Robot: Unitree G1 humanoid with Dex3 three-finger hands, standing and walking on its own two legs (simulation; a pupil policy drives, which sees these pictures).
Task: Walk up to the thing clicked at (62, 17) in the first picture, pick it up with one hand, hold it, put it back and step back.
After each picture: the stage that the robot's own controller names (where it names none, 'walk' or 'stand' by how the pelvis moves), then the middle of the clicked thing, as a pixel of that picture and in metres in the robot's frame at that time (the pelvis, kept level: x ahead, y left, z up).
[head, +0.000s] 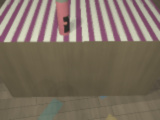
stand; (63, 15) +0.85 +0.12 +0.01
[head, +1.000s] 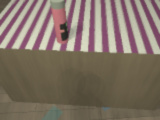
rise first; (60, 22) +0.75 +0.15 +0.02
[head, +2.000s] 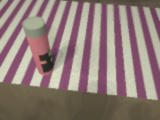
stand; (40, 49) +0.48 +0.18 +0.04
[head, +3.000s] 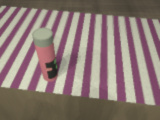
stand; (47, 57) +0.49 +0.16 +0.01
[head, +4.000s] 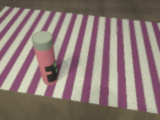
stand; (46, 61) +0.47 +0.16 +0.01
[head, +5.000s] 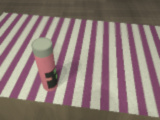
stand; (46, 67) +0.45 +0.16 +0.00
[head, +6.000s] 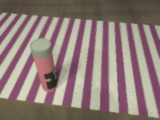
stand; (45, 68) +0.45 +0.16 +0.00
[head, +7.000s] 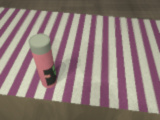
rise first; (45, 64) +0.45 +0.16 +0.01
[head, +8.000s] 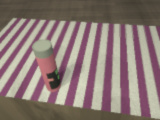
rise first; (48, 68) +0.45 +0.18 +0.01
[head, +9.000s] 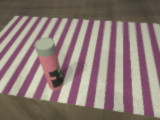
go down; (51, 66) +0.45 +0.18 +0.01
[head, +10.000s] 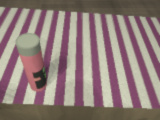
go down; (34, 66) +0.44 +0.17 +0.02
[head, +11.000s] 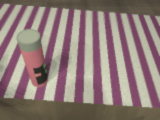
close in; (35, 62) +0.45 +0.17 +0.03
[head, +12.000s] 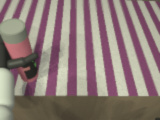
close; (22, 55) +0.45 +0.19 +0.06
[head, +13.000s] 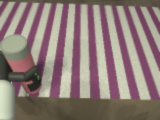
close; (25, 68) +0.40 +0.19 +0.05
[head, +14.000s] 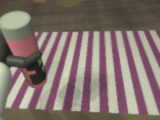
lift; (28, 56) +0.35 +0.16 +0.22
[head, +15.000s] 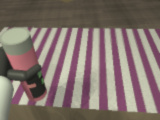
hold; (28, 69) +0.33 +0.18 +0.16
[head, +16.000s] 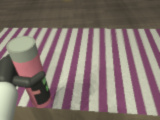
hold; (33, 76) +0.33 +0.16 +0.14
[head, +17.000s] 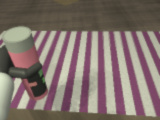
crouch; (29, 68) +0.34 +0.17 +0.16
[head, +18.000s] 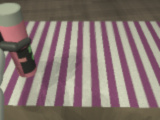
crouch; (19, 45) +0.44 +0.20 +0.16
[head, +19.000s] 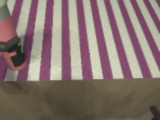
lower; (6, 39) +0.49 +0.20 +0.08
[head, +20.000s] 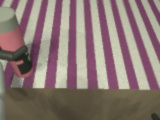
lower; (14, 47) +0.46 +0.20 +0.08
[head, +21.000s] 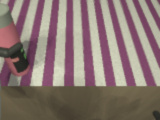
lower; (10, 45) +0.47 +0.20 +0.08
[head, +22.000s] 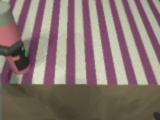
lower; (10, 43) +0.47 +0.20 +0.08
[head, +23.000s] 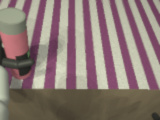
open; (17, 49) +0.45 +0.18 +0.08
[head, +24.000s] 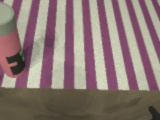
sink last; (7, 47) +0.43 +0.19 +0.08
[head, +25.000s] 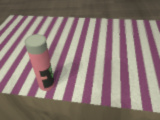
sink last; (42, 65) +0.44 +0.20 +0.05
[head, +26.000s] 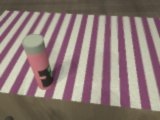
stand; (40, 65) +0.44 +0.20 +0.03
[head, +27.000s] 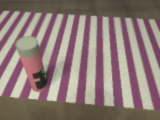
stand; (34, 67) +0.43 +0.20 +0.02
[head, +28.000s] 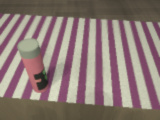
stand; (35, 68) +0.44 +0.20 +0.01
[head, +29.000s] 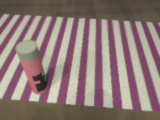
stand; (34, 70) +0.43 +0.20 +0.01
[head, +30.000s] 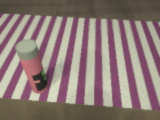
stand; (34, 69) +0.44 +0.21 +0.01
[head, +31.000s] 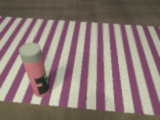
walk; (36, 72) +0.43 +0.19 +0.01
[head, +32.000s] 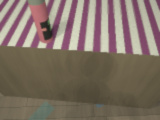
walk; (41, 19) +0.67 +0.21 +0.03
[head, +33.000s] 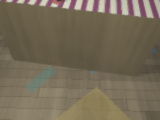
walk; out of the picture +1.06 +0.16 +0.03
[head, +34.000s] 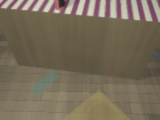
stand; out of the picture +1.08 +0.18 +0.03
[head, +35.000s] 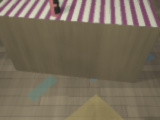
stand; out of the picture +1.08 +0.20 +0.00
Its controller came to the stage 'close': yes
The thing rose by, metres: 0.20
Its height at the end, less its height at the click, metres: +0.00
